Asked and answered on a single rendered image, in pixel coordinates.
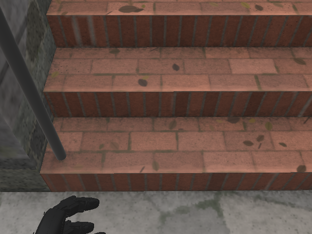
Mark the robot left hand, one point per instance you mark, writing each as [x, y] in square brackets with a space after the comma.
[53, 221]

